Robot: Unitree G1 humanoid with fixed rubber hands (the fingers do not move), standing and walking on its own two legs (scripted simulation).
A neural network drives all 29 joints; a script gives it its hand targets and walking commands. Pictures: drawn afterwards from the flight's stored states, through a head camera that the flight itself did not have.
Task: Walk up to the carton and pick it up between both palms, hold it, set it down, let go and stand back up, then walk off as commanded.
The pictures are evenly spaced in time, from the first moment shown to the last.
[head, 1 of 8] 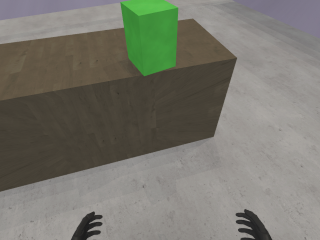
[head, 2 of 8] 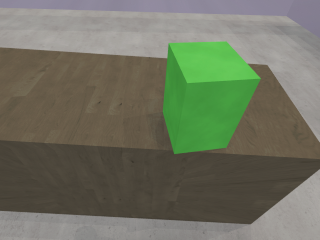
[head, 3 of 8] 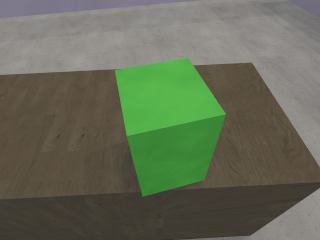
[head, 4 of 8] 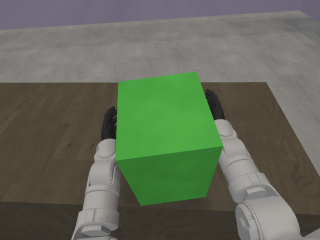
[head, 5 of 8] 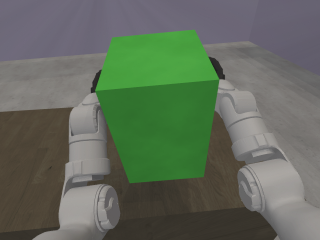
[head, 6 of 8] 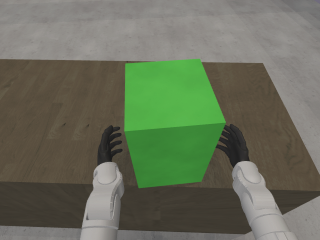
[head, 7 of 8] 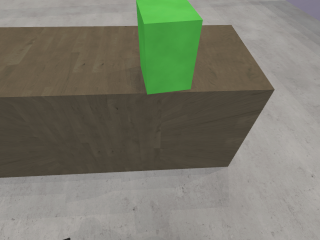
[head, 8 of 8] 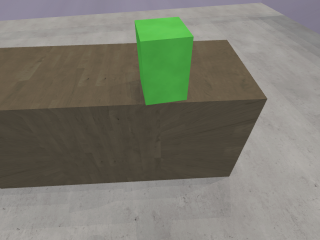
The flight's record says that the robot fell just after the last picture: no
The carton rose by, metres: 0.18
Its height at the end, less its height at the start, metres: +0.00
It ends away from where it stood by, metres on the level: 0.00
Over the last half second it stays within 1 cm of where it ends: yes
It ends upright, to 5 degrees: yes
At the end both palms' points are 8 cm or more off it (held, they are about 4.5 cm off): yes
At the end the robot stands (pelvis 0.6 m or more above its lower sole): yes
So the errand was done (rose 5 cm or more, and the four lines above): yes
